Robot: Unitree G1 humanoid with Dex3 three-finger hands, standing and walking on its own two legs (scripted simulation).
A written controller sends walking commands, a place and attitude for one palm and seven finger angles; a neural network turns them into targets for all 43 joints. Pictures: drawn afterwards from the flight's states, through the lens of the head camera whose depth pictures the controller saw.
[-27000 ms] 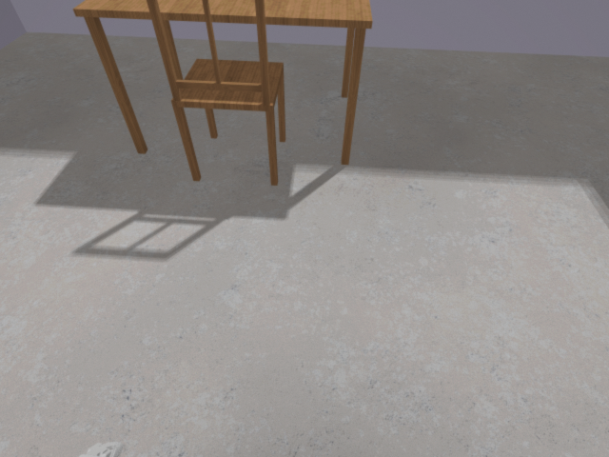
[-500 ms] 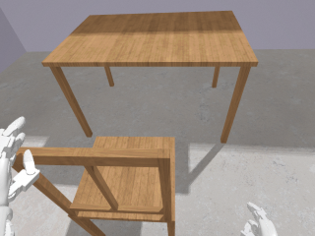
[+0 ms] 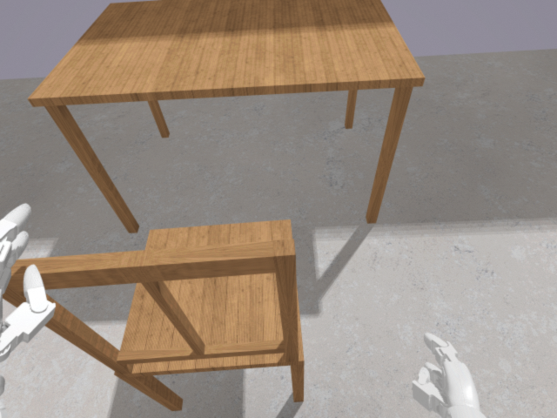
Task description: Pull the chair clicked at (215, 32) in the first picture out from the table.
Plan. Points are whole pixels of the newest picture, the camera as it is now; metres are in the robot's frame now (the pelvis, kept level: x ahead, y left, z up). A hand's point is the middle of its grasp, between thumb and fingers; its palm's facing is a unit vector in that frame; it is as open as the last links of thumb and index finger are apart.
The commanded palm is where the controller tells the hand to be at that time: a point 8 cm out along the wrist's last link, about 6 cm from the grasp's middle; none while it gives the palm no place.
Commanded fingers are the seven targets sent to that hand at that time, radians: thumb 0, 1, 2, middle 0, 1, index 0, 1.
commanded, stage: step back with the hand held close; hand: left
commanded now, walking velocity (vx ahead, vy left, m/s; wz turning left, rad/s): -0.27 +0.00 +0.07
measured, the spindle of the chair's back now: (179, 320) +0.28 +0.20 -0.09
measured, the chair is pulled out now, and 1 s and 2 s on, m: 0.53 0.53 0.53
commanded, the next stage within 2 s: none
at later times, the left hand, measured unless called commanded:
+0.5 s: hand out of the picture +0.13 +0.27 +0.16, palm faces +0.49 -0.72 -0.49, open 7.4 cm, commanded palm +0.07 +0.30 +0.18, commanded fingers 0.00 0.90 0.90 -0.20 -0.30 -0.20 -0.30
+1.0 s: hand out of the picture +0.12 +0.27 +0.17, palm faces +0.50 -0.68 -0.54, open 7.4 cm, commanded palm +0.05 +0.30 +0.18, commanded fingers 0.00 0.90 0.90 -0.20 -0.30 -0.20 -0.30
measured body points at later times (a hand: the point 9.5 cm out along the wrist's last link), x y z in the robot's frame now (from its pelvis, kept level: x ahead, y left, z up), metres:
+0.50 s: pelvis -0.06 +0.00 -0.01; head -0.05 -0.01 +0.44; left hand +0.10 +0.31 +0.19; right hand +0.11 -0.24 -0.10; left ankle -0.02 +0.12 -0.74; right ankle +0.04 -0.14 -0.74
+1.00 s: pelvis -0.08 -0.01 -0.02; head -0.04 +0.00 +0.43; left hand +0.08 +0.30 +0.20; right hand +0.10 -0.24 -0.10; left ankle -0.02 +0.12 -0.74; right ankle +0.04 -0.14 -0.74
